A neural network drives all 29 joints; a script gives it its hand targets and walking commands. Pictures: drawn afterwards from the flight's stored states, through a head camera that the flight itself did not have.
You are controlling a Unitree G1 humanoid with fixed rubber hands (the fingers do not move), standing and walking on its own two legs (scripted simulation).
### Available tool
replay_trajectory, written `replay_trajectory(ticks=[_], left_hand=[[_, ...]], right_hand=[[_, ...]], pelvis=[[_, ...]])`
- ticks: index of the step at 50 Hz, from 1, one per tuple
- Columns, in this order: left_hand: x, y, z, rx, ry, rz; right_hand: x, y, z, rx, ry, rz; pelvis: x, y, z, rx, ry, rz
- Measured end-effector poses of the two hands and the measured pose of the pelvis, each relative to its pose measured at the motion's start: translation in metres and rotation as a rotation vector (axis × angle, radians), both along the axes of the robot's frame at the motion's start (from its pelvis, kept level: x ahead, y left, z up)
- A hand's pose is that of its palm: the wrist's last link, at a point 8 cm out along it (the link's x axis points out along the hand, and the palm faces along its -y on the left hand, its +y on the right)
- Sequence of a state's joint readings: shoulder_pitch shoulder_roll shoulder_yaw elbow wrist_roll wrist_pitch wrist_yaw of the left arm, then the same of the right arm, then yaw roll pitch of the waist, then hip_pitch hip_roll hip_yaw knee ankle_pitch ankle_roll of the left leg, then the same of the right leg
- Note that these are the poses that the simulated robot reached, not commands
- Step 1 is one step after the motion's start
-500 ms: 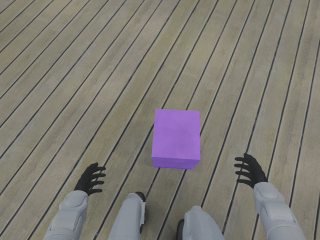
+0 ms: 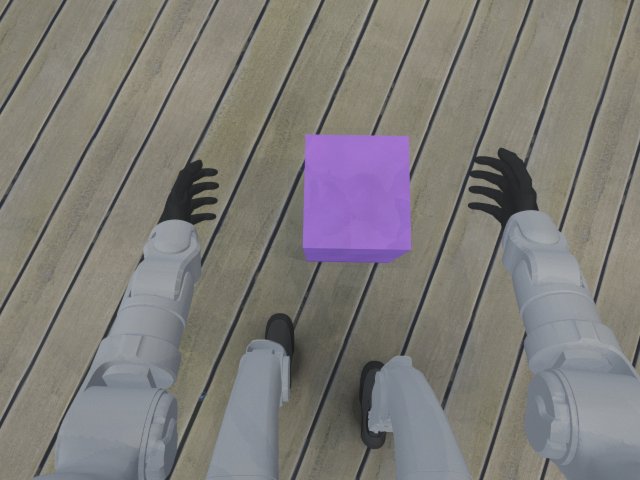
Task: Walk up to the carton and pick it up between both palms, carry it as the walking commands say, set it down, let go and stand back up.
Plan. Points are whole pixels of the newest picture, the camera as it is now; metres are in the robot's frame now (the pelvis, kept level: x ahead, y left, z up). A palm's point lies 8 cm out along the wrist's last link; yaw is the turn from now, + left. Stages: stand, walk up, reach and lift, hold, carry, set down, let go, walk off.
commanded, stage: reach and lift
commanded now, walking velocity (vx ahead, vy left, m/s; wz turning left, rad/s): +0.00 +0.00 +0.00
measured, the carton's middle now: (351, 206) +0.54 -0.05 -0.55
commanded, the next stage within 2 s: none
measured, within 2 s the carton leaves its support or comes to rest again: neither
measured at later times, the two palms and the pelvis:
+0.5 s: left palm (217, 144) +0.52 +0.16 -0.14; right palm (508, 152) +0.51 -0.23 -0.13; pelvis +0.00 +0.00 -0.01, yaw -3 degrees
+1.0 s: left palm (248, 178) +0.52 +0.14 -0.28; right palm (461, 182) +0.51 -0.22 -0.27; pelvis -0.03 +0.00 -0.12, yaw -4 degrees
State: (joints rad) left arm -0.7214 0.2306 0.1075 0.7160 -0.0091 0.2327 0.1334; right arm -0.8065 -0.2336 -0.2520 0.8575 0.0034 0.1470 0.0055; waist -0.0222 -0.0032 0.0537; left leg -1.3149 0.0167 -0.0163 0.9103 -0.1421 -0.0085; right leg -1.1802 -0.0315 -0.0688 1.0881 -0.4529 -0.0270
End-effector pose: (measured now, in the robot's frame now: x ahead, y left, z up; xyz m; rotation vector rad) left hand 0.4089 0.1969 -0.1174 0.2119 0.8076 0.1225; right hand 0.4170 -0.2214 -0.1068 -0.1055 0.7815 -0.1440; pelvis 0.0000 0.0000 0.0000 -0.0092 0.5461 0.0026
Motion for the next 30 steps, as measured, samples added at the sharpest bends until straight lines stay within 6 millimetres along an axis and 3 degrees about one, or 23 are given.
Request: replay_trajectory(ticks=[9,14,30], left_hand=[[0.058,-0.011,0.001,-0.014,-0.106,0.015],[0.086,-0.024,-0.005,-0.046,-0.133,0.019],[0.113,-0.037,-0.027,-0.105,-0.165,0.032]], right_hand=[[0.052,0.002,-0.004,0.014,-0.087,-0.006],[0.072,-0.001,-0.011,0.033,-0.105,-0.025],[0.089,-0.008,-0.038,0.077,-0.133,-0.041]], pelvis=[[0.001,0.004,-0.006,-0.008,0.087,-0.005],[0.002,0.003,-0.009,-0.010,0.132,-0.012],[0.002,0.000,-0.016,-0.017,0.220,-0.032]])
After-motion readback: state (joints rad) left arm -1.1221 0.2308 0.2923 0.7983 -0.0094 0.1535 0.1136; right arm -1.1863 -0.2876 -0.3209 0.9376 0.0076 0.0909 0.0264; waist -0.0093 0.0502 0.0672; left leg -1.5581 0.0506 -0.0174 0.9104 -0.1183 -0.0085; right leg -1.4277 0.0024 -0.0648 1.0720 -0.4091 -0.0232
